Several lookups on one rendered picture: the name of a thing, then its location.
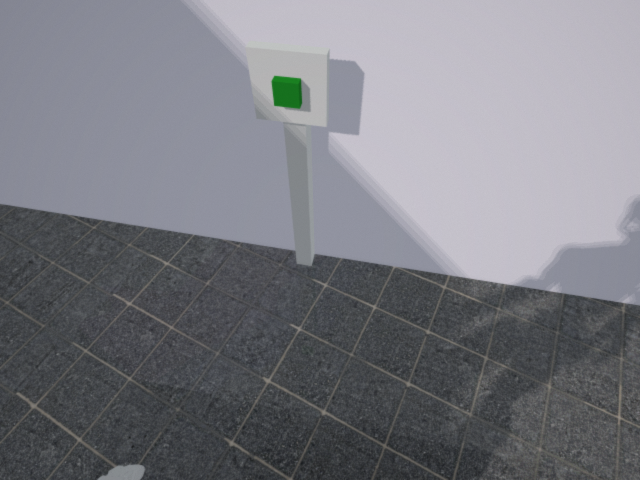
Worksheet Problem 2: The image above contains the button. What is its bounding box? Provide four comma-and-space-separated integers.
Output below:
272, 76, 302, 109

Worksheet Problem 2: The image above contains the panel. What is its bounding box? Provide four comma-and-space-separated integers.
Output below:
245, 41, 330, 266

